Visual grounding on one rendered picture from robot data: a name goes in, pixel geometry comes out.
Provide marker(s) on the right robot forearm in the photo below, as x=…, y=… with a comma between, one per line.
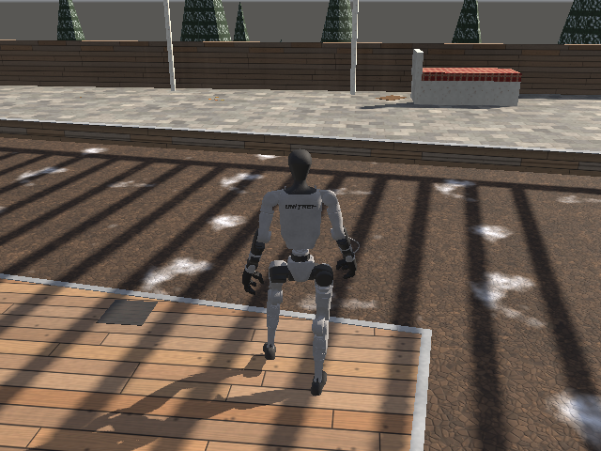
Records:
x=345, y=247

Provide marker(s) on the robot left hand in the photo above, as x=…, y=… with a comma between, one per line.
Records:
x=247, y=281

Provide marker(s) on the humanoid robot torso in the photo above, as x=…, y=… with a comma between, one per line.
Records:
x=300, y=219

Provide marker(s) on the robot right upper arm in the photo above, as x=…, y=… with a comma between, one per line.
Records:
x=329, y=199

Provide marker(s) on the robot left upper arm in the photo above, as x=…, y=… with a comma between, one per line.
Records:
x=270, y=200

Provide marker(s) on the robot left thigh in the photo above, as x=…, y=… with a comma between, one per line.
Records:
x=278, y=272

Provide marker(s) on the left robot forearm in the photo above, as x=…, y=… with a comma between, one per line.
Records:
x=255, y=254

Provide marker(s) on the robot right hand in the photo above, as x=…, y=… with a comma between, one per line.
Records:
x=347, y=265

